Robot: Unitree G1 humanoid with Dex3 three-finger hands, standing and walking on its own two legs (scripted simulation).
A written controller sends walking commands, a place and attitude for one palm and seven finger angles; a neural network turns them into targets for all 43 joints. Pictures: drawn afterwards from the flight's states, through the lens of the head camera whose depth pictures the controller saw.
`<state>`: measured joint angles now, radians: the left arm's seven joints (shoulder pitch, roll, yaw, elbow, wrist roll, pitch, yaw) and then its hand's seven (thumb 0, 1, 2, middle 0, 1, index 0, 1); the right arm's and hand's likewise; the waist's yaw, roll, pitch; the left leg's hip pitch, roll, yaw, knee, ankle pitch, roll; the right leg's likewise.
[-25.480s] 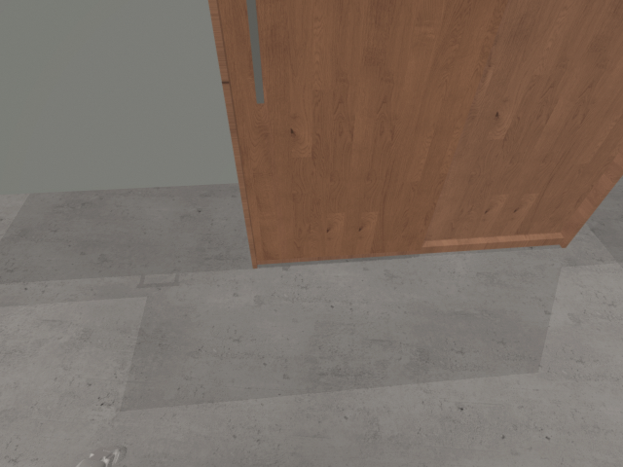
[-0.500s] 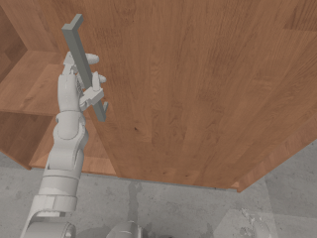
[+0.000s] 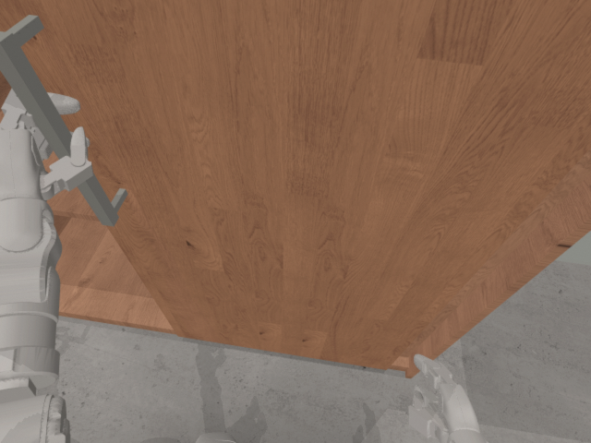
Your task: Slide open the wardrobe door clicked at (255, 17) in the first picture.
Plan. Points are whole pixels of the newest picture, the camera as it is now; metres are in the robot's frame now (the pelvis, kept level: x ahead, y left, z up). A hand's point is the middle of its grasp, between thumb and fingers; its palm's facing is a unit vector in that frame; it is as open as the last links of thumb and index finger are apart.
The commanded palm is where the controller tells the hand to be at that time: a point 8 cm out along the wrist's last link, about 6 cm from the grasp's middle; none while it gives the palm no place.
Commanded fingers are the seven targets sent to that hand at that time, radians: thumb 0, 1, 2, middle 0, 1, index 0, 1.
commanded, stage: stop walking and hold the door there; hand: left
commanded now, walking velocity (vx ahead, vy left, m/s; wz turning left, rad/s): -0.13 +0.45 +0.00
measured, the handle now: (77, 141) +0.40 +0.35 +0.15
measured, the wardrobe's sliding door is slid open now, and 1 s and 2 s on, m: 0.58 0.58 0.57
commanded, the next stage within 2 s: none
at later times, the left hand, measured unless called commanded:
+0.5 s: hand (79, 161) +0.36 +0.32 +0.16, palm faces +0.45 -0.87 -0.20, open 5.9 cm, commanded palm +0.32 +0.36 +0.13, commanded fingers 0.00 0.90 0.90 -0.45 -1.40 -0.45 -1.40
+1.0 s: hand (81, 162) +0.36 +0.32 +0.16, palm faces +0.45 -0.87 -0.21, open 5.3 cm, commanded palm +0.32 +0.36 +0.13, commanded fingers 0.00 0.90 0.90 -0.45 -1.40 -0.45 -1.40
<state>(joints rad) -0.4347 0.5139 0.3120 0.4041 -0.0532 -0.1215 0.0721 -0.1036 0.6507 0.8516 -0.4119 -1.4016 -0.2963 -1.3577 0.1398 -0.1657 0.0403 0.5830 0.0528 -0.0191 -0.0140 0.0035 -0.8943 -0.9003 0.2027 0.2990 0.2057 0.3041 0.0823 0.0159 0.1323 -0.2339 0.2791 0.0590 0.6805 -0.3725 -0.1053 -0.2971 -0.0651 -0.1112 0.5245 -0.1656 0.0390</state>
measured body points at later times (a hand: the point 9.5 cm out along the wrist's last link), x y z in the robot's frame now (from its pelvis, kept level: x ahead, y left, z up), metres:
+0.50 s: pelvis -0.04 +0.02 +0.01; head -0.04 +0.03 +0.46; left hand +0.33 +0.36 +0.18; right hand +0.02 -0.26 -0.09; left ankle +0.00 +0.15 -0.72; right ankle -0.02 -0.10 -0.71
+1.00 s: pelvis -0.06 +0.02 +0.01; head -0.06 +0.02 +0.46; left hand +0.33 +0.36 +0.18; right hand +0.00 -0.26 -0.10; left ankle +0.00 +0.15 -0.72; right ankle -0.04 -0.09 -0.72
